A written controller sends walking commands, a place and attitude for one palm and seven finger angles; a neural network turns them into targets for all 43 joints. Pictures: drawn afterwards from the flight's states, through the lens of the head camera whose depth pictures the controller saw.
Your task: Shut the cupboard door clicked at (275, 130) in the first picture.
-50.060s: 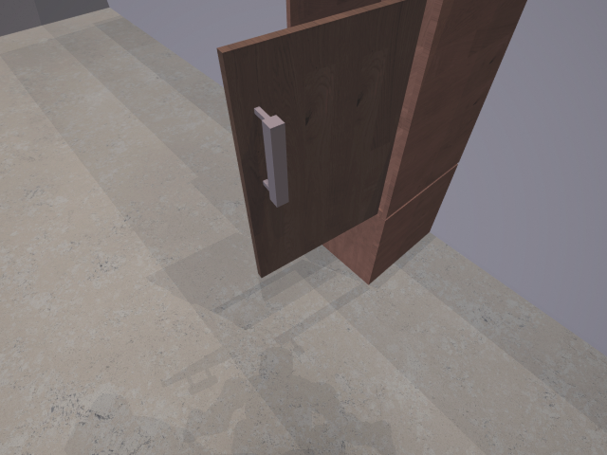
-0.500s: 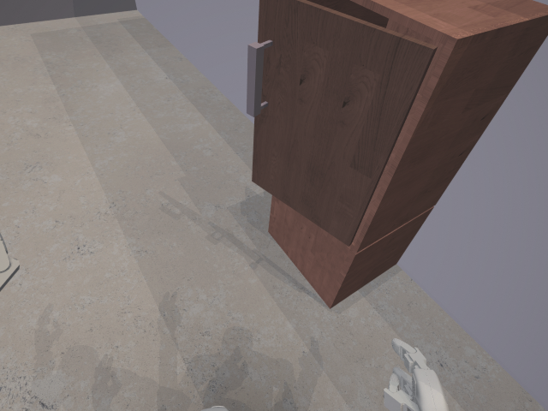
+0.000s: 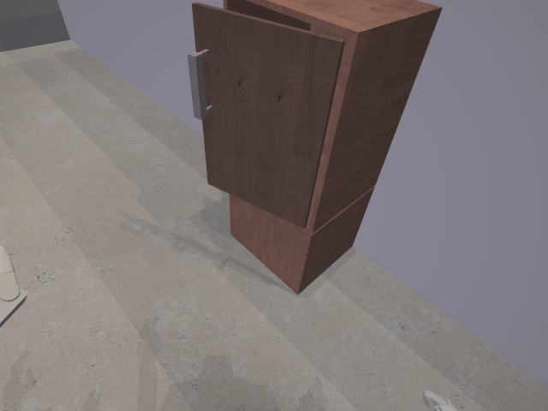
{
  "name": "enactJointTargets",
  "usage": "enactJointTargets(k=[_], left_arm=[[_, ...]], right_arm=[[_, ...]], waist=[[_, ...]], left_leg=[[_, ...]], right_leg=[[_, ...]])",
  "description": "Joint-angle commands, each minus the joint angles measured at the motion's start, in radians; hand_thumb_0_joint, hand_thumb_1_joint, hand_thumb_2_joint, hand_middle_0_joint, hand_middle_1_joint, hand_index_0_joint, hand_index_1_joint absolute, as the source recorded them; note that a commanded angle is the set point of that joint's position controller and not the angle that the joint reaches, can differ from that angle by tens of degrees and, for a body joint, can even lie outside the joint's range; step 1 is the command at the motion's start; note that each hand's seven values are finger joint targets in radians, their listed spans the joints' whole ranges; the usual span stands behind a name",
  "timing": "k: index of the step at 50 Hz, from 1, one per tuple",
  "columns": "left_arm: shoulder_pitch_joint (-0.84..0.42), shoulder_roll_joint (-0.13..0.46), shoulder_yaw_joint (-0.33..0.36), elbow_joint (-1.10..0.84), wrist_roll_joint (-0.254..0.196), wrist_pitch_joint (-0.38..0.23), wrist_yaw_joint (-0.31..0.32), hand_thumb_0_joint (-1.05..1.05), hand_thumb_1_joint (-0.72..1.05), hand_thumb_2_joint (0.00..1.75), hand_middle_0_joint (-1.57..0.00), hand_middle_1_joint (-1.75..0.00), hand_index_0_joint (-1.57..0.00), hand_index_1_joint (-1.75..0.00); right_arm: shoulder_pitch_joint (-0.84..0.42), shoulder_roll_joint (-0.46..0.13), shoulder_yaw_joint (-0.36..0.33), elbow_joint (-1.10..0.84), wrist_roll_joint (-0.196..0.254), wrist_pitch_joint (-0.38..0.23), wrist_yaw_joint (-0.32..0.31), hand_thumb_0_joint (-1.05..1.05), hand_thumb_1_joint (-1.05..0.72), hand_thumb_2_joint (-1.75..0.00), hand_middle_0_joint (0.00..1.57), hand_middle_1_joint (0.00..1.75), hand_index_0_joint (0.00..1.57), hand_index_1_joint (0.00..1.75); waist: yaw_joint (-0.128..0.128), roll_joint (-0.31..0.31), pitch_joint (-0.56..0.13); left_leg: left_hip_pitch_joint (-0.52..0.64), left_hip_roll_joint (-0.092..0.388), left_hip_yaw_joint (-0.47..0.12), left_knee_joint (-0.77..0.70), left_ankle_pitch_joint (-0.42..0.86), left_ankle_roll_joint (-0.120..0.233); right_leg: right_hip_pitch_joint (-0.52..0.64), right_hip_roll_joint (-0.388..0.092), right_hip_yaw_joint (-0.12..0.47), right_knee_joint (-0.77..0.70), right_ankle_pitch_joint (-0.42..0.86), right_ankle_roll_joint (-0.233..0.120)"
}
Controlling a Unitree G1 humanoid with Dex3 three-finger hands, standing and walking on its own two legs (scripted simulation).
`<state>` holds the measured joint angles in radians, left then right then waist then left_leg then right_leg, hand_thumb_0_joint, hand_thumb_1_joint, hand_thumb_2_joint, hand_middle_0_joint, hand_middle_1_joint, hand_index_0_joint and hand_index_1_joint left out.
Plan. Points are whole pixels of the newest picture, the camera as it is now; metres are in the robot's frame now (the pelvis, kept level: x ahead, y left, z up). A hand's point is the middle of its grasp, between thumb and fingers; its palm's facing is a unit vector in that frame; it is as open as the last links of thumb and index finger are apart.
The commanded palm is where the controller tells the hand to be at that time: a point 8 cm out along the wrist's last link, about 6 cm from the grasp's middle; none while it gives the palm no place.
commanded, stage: stop stepping back and stand still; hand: left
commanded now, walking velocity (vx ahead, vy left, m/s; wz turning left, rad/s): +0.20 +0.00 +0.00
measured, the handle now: (203, 84) +0.92 +0.19 +0.06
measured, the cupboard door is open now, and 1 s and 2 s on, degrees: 15 15 15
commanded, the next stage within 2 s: let the arm hang, fingers relaxed in 0.50 s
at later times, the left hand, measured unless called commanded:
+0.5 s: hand (4, 330) +0.16 +0.25 +0.18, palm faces +0.39 -0.80 -0.46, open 7.4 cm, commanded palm +0.11 +0.30 +0.18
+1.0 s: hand out of the picture +0.00 +0.22 -0.17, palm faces +0.02 -0.98 -0.17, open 6.9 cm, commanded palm none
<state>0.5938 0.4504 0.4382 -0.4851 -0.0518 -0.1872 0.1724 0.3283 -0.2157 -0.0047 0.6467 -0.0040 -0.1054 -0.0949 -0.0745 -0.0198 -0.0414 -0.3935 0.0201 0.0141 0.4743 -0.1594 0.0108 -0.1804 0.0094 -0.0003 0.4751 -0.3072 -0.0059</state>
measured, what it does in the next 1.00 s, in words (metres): steps on the spot: right foot, then left foot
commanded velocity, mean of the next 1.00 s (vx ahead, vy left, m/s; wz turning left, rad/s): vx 0.05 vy -0.01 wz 0.00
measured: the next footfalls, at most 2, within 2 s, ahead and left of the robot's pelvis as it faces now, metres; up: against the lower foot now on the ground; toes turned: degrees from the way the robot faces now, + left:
right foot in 0.40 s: -0.01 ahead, -0.07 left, +0.00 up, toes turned -5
left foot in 0.62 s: +0.04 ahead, +0.15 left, +0.00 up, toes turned +2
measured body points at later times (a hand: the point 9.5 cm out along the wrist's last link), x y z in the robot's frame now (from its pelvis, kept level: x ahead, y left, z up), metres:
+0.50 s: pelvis -0.04 +0.01 +0.00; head -0.05 +0.01 +0.45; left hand +0.14 +0.29 +0.20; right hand +0.10 -0.22 -0.10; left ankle +0.03 +0.11 -0.69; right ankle -0.05 -0.07 -0.74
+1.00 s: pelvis -0.04 +0.03 +0.00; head -0.03 +0.06 +0.45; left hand +0.00 +0.27 -0.16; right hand +0.01 -0.20 -0.14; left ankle +0.00 +0.15 -0.74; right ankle -0.05 -0.07 -0.74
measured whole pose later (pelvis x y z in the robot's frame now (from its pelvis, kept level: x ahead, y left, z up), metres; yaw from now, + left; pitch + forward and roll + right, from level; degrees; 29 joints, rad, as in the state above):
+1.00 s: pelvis -0.04 +0.03 +0.00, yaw +0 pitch -1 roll -1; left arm 0.26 0.20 0.01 0.98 0.01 0.02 0.01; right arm 0.22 -0.17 0.02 0.99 -0.03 0.03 -0.01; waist 0.01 -0.04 0.04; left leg -0.27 0.03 0.03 0.47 -0.18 0.01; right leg -0.18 0.01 -0.09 0.44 -0.24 -0.03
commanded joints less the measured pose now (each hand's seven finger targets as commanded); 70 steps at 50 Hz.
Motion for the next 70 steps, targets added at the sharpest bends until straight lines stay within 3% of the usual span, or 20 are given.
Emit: enactJointTargets(k=[1, 4, 7, 8, 10, 11, 13, 17, 18, 20, 22, 23, 29, 30, 31, 33, 37, 46, 55, 70], left_arm=[[-0.07, 0.157, 0.106, -0.208, 0.007, -0.059, 0.028, 0.0, 0.9, 0.9, -0.2, -0.3, -0.2, -0.3], [-0.193, 0.156, 0.084, -0.181, 0.021, -0.055, 0.036, 0.0, 0.9, 0.9, -0.2, -0.3, -0.2, -0.3], [-0.343, 0.158, 0.064, -0.129, 0.032, -0.057, 0.035, 0.0, 0.9, 0.9, -0.2, -0.3, -0.2, -0.3], [-0.348, 0.144, 0.053, -0.126, 0.038, -0.056, 0.03, 0.0, 0.9, 0.9, -0.2, -0.3, -0.2, -0.3], [-0.339, 0.145, 0.071, -0.191, 0.029, -0.068, 0.027, 0.0, 0.9, 0.9, -0.2, -0.3, -0.2, -0.3], [-0.33, 0.177, 0.093, -0.215, 0.037, -0.068, 0.023, 0.0, 0.9, 0.9, -0.2, -0.3, -0.2, -0.3], [-0.217, 0.152, 0.089, -0.188, 0.03, -0.065, 0.009, 0.0, 0.9, 0.9, -0.2, -0.3, -0.2, -0.3], [-0.053, 0.132, 0.086, -0.184, 0.016, -0.033, 0.008, 0.0, 0.9, 0.9, -0.2, -0.3, -0.2, -0.3], [-0.06, 0.142, 0.086, -0.201, 0.018, -0.028, 0.009, 0.0, 0.9, 0.9, -0.2, -0.3, -0.2, -0.3], [-0.117, 0.212, 0.141, -0.228, 0.015, -0.028, 0.015, 0.0, 0.9, 0.9, -0.2, -0.3, -0.2, -0.3], [-0.174, 0.2, 0.143, -0.18, 0.006, -0.042, 0.024, 0.0, 0.9, 0.9, -0.2, -0.3, -0.2, -0.3], [-0.111, 0.144, 0.104, -0.105, 0.0, -0.033, 0.023, 0.0, 0.9, 0.9, -0.2, -0.3, -0.2, -0.3], [-0.169, 0.142, 0.072, -0.139, 0.02, -0.052, 0.034, 0.0, 0.9, 0.9, -0.2, -0.3, -0.2, -0.3], [-0.19, -0.06, -0.327, 0.595, 0.109, 0.105, -0.127, 0.0, 0.9, 0.9, -0.2, -0.3, -0.2, -0.3], [-0.12, -0.096, -0.34, 0.597, 0.07, 0.179, -0.156, 0.0, 0.9, 0.9, -0.2, -0.3, -0.2, -0.3], [-0.173, -0.153, -0.372, 0.663, 0.074, 0.197, -0.16, 0.0, 0.9, 0.9, -0.2, -0.3, -0.2, -0.3], [-0.308, -0.043, -0.371, 0.922, 0.073, 0.183, -0.166, 0.0, 0.9, 0.9, -0.2, -0.3, -0.2, -0.3], [-0.302, -0.14, -0.396, 1.383, 0.069, 0.191, -0.154, 0.0, 0.9, 0.9, -0.2, -0.3, -0.2, -0.3], [-0.262, -0.168, -0.419, 1.557, 0.065, 0.181, -0.15, 0.0, 0.9, 0.9, -0.2, -0.3, -0.2, -0.3], [-0.191, -0.205, -0.423, 1.63, 0.064, 0.182, -0.138, 0.0, 0.9, 0.9, -0.2, -0.3, -0.2, -0.3]], right_arm=[[-0.15, -0.109, -0.047, -0.141, -0.008, -0.042, -0.007, 0.0, -0.9, -0.9, 0.2, 0.3, 0.2, 0.3], [-0.14, -0.111, -0.042, -0.11, -0.013, -0.024, -0.01, 0.0, -0.9, -0.9, 0.2, 0.3, 0.2, 0.3], [-0.154, -0.123, -0.038, -0.104, -0.006, -0.029, -0.019, 0.0, -0.9, -0.9, 0.2, 0.3, 0.2, 0.3], [-0.158, -0.132, -0.035, -0.112, -0.006, -0.029, -0.022, 0.0, -0.9, -0.9, 0.2, 0.3, 0.2, 0.3], [-0.171, -0.133, -0.026, -0.131, 0.003, -0.051, -0.02, 0.0, -0.9, -0.9, 0.2, 0.3, 0.2, 0.3], [-0.184, -0.112, -0.023, -0.146, -0.004, -0.063, -0.013, 0.0, -0.9, -0.9, 0.2, 0.3, 0.2, 0.3], [-0.196, -0.104, -0.034, -0.14, -0.008, -0.065, 0.007, 0.0, -0.9, -0.9, 0.2, 0.3, 0.2, 0.3], [-0.198, -0.095, -0.022, -0.166, -0.006, -0.032, 0.021, 0.0, -0.9, -0.9, 0.2, 0.3, 0.2, 0.3], [-0.194, -0.084, -0.02, -0.172, -0.007, -0.016, 0.022, 0.0, -0.9, -0.9, 0.2, 0.3, 0.2, 0.3], [-0.179, -0.085, -0.026, -0.166, -0.016, 0.011, 0.024, 0.0, -0.9, -0.9, 0.2, 0.3, 0.2, 0.3], [-0.152, -0.087, -0.025, -0.128, -0.012, 0.002, 0.029, 0.0, -0.9, -0.9, 0.2, 0.3, 0.2, 0.3], [-0.146, -0.086, -0.031, -0.137, 0.0, 0.002, 0.02, 0.0, -0.9, -0.9, 0.2, 0.3, 0.2, 0.3], [-0.183, -0.091, -0.024, -0.134, 0.002, -0.031, -0.01, 0.0, -0.9, -0.9, 0.2, 0.3, 0.2, 0.3], [-0.179, -0.254, -0.059, 0.056, -0.014, -0.074, 0.113, 0.0, -0.9, -0.9, 0.2, 0.3, 0.2, 0.3], [-0.15, -0.24, -0.057, 0.0, 0.004, -0.007, 0.105, 0.0, -0.9, -0.9, 0.2, 0.3, 0.2, 0.3], [-0.158, -0.217, -0.04, -0.015, -0.011, 0.037, 0.091, 0.0, -0.9, -0.9, 0.2, 0.3, 0.2, 0.3], [-0.179, -0.219, -0.031, 0.036, -0.016, 0.07, 0.08, 0.0, -0.9, -0.9, 0.2, 0.3, 0.2, 0.3], [-0.147, -0.095, -0.01, 0.26, -0.026, 0.116, 0.072, 0.0, -0.9, -0.9, 0.2, 0.3, 0.2, 0.3], [-0.033, -0.071, -0.017, 0.387, -0.011, 0.111, 0.061, 0.0, -0.9, -0.9, 0.2, 0.3, 0.2, 0.3], [0.042, -0.028, -0.014, 0.464, -0.01, 0.109, 0.058, 0.0, -0.9, -0.9, 0.2, 0.3, 0.2, 0.3]], waist=[[0.044, -0.023, -0.01], [0.037, -0.133, 0.057], [0.024, -0.051, 0.123], [0.023, 0.056, 0.147], [0.033, 0.417, 0.098], [0.049, 0.365, 0.088], [0.074, 0.198, 0.034], [0.075, 0.258, -0.004], [0.069, 0.165, 0.003], [0.074, -0.151, 0.038], [0.052, -0.092, -0.032], [0.051, -0.075, 0.034], [0.075, -0.042, 0.002], [0.014, 0.075, 0.045], [0.053, 0.141, -0.059], [0.086, 0.039, -0.084], [0.077, -0.185, -0.071], [0.075, 0.203, 0.026], [0.066, 0.019, 0.085], [0.07, 0.024, 0.133]], left_leg=[[0.137, -0.004, 0.014, 0.114, -0.265, -0.022], [0.09, -0.002, 0.022, 0.34, -0.192, -0.016], [0.167, 0.026, -0.012, 0.203, -0.307, 0.009], [0.139, 0.056, -0.095, 0.04, -0.412, 0.032], [0.05, 0.271, -0.493, -0.387, -0.821, 0.078], [-0.045, 0.298, -0.522, -0.44, -0.815, 0.065], [-0.089, 0.263, -0.357, -0.39, -0.658, 0.068], [-0.184, 0.142, -0.09, -0.258, -0.551, 0.016], [-0.201, 0.091, -0.051, -0.122, -0.503, -0.002], [-0.252, -0.017, 0.013, 0.421, -0.248, -0.024], [-0.209, 0.0, -0.029, 0.544, -0.212, -0.039], [-0.185, 0.02, -0.037, 0.507, -0.183, -0.035], [0.133, -0.002, 0.064, 0.027, -0.067, -0.002], [0.135, 0.111, -0.044, 0.111, 0.355, 0.018], [0.192, 0.164, -0.116, 0.102, 0.512, 0.04], [0.103, 0.218, -0.16, 0.078, 0.456, 0.087], [0.101, 0.084, -0.069, 0.089, 0.248, 0.018], [0.124, 0.067, -0.068, -0.123, -0.13, 0.007], [0.181, 0.095, -0.065, -0.155, -0.067, 0.015], [0.168, 0.089, -0.055, -0.188, -0.127, 0.025]], right_leg=[[-0.254, -0.134, 0.186, -0.215, -0.396, -0.115], [-0.36, -0.243, 0.287, -0.234, -0.499, -0.176], [-0.46, -0.184, 0.166, -0.108, -0.521, -0.115], [-0.441, -0.11, 0.102, 0.026, -0.472, -0.088], [-0.346, 0.07, -0.067, 0.463, -0.275, -0.005], [-0.267, 0.053, -0.019, 0.587, -0.209, -0.009], [-0.137, 0.039, -0.032, 0.527, -0.163, -0.014], [0.157, 0.056, -0.118, 0.074, -0.156, -0.029], [0.164, 0.005, -0.029, -0.054, -0.183, -0.048], [-0.019, -0.357, 0.52, -0.361, -0.363, -0.208], [-0.046, -0.331, 0.42, -0.3, -0.285, -0.208], [-0.082, -0.298, 0.36, -0.284, -0.215, -0.193], [-0.06, -0.183, 0.134, -0.146, 0.111, -0.089], [-0.196, -0.201, -0.04, 0.134, 0.452, -0.039], [-0.172, -0.122, 0.012, 0.173, 0.323, -0.006], [-0.107, -0.075, -0.037, 0.183, 0.08, -0.003], [-0.016, -0.146, 0.045, 0.042, 0.365, -0.051], [-0.006, -0.105, 0.057, -0.149, 0.025, -0.043], [-0.032, -0.106, 0.039, -0.186, 0.062, -0.035], [-0.06, -0.098, 0.042, -0.166, 0.033, -0.031]])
